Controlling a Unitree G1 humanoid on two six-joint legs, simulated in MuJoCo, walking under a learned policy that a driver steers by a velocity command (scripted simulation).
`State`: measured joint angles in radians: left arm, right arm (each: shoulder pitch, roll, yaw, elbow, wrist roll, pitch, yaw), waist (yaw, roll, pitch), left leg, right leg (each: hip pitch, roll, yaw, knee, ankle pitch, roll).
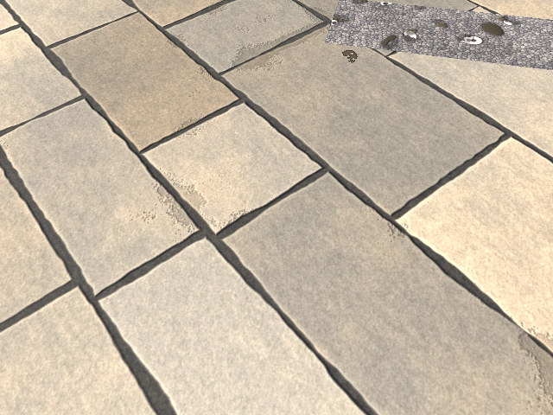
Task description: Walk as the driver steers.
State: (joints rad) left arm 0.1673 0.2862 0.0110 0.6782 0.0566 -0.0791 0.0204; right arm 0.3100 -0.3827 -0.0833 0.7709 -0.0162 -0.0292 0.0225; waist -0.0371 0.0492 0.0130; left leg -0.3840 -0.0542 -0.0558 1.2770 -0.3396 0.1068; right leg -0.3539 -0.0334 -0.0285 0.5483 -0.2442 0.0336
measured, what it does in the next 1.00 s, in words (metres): walks ahead, turning left: left foot, then right foot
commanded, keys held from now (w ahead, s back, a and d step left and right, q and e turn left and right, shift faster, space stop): w+q+shift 1.00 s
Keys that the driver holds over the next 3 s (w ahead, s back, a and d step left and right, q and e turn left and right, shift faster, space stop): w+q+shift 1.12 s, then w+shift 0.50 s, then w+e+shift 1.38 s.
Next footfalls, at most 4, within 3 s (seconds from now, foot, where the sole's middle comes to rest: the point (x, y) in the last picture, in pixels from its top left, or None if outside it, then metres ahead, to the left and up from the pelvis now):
0.32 left None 0.46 0.08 -0.77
0.72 right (249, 260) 0.90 0.10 -0.77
1.18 left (95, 245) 0.98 0.55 -0.77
1.60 right None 1.27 0.93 -0.77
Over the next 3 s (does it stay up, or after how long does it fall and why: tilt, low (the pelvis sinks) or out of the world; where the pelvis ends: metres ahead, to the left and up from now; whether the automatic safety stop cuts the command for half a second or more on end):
stays up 1.78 1.78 0.00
